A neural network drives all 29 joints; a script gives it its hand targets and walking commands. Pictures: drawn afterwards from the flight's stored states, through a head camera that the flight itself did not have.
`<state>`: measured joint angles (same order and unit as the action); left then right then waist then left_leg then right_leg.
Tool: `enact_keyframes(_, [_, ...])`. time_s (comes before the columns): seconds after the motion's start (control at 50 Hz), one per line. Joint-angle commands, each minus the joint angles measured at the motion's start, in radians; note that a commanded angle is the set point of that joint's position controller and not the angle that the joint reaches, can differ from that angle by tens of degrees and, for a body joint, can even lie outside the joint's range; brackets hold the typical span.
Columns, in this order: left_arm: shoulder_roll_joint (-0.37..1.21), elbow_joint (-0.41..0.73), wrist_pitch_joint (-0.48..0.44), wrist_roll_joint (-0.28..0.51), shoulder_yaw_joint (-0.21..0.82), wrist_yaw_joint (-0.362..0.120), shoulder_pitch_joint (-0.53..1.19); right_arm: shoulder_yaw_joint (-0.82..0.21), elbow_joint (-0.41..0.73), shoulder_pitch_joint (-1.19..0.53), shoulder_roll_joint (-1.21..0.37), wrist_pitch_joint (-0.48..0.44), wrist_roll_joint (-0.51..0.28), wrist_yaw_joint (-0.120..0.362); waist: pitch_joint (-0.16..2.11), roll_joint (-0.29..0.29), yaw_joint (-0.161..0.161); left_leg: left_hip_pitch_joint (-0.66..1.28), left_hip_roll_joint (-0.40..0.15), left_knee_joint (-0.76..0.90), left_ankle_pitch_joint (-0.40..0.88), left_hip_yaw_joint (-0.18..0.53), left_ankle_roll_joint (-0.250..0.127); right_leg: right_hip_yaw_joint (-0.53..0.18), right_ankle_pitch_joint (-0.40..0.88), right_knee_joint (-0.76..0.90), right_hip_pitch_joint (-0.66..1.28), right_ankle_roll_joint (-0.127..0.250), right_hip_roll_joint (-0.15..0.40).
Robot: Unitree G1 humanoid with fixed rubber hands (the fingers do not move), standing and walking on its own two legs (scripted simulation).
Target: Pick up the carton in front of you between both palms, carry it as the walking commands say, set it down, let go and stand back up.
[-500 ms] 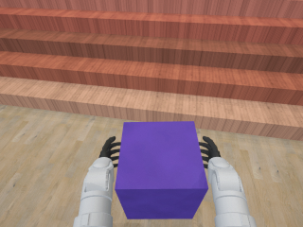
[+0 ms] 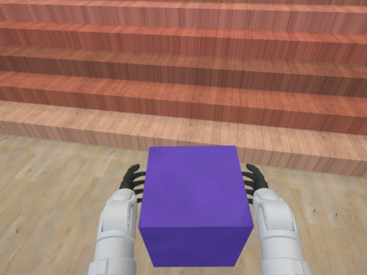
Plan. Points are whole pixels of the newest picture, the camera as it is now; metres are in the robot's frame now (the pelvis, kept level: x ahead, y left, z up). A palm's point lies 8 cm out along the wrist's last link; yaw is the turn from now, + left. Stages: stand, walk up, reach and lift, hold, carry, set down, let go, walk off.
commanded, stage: hold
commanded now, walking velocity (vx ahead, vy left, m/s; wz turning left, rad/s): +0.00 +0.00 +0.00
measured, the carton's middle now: (193, 208) +0.30 +0.00 -0.03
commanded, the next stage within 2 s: carry in 0.72 s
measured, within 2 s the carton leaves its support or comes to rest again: neither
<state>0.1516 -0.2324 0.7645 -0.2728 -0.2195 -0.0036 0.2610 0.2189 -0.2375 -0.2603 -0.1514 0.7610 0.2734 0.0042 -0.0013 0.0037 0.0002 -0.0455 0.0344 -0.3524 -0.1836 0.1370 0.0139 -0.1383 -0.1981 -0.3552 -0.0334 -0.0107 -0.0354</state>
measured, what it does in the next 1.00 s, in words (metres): shifts its weight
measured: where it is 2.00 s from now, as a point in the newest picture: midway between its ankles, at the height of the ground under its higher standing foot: (198, 232)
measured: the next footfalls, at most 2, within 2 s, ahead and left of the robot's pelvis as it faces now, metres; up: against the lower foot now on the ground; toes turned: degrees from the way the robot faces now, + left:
left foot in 1.16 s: +0.15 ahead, +0.09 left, +0.00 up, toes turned +6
right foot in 1.48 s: +0.45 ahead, -0.14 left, +0.00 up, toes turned -11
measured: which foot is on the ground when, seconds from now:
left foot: down 0.00-1.00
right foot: down 0.00-1.00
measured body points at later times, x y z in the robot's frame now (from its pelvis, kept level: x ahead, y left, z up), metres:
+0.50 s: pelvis +0.00 +0.00 +0.00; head -0.05 +0.00 +0.45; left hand +0.30 +0.15 +0.04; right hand +0.30 -0.15 +0.04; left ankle +0.02 +0.13 -0.75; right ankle +0.01 -0.13 -0.75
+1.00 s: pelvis +0.06 -0.01 -0.02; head +0.01 -0.01 +0.43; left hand +0.35 +0.14 +0.06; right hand +0.34 -0.17 +0.06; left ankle +0.02 +0.14 -0.75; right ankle +0.01 -0.14 -0.75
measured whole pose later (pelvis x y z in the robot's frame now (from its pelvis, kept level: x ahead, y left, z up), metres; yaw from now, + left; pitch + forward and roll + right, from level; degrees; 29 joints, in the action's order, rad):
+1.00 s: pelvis +0.06 -0.01 -0.02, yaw -2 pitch +3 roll +0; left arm 0.12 0.06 0.96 -0.15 -0.14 0.05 0.18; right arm 0.12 0.05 -0.19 -0.14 0.96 0.16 -0.06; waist 0.18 -0.01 0.00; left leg -0.26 -0.03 -0.57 -0.37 0.03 0.03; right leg 0.00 -0.37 -0.59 -0.26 -0.01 0.03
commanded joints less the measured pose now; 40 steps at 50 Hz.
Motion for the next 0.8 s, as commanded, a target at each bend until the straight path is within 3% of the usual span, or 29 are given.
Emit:
enact_keyframes(0.0, [0.91,0.025,-0.029,0.251,0.526,-0.239,0.499,-0.525,0.031,-0.511,-0.903,-0.031,-0.251,0.241,0.167,-0.003,-0.002,0.035,0.06,0.047,0.084,-0.072,0.002,0.071,0.084,0.06,-0.021,-0.004,-0.058])
enact_keyframes(0.24, [0.931,-0.003,-0.036,0.251,0.528,-0.242,0.547,-0.521,0.0,-0.559,-0.915,-0.041,-0.246,0.245,0.198,-0.004,0.001,0.041,0.058,0.038,0.067,-0.074,0.004,0.075,0.062,0.05,-0.028,-0.002,-0.058])
enact_keyframes(0.68, [0.914,0.053,-0.03,0.261,0.542,-0.233,0.466,-0.539,0.058,-0.478,-0.908,-0.031,-0.261,0.236,0.213,-0.003,0.001,0.07,0.065,0.041,0.187,-0.066,0.007,0.069,0.19,0.052,0.018,-0.009,-0.062])
enact_keyframes(0.7, [0.918,0.056,-0.028,0.269,0.554,-0.234,0.483,-0.546,0.068,-0.49,-0.912,-0.029,-0.27,0.237,0.216,-0.002,-0.002,-0.05,-0.115,-0.047,0.042,-0.053,-0.007,0.04,0.055,-0.036,-0.106,0.009,0.113])
enact_keyframes(0.74, [0.925,0.091,-0.022,0.289,0.583,-0.231,0.49,-0.574,0.1,-0.492,-0.915,-0.024,-0.287,0.232,0.213,-0.003,0.0,-0.14,-0.098,-0.006,-0.381,-0.018,-0.025,-0.008,-0.37,0.007,-0.185,0.025,0.099])
enact_keyframes(0.76, [0.927,0.117,-0.016,0.305,0.606,-0.228,0.501,-0.597,0.129,-0.507,-0.914,-0.019,-0.303,0.228,0.196,-0.002,0.0,-0.178,-0.094,-0.006,-0.494,-0.013,-0.034,-0.009,-0.491,0.007,-0.226,0.031,0.095])
enact_keyframes(0.78, [0.928,0.148,-0.009,0.322,0.63,-0.223,0.514,-0.621,0.159,-0.521,-0.914,-0.012,-0.319,0.223,0.182,0.002,0.0,-0.194,-0.099,-0.018,-0.489,-0.015,-0.039,-0.004,-0.492,-0.004,-0.253,0.034,0.097])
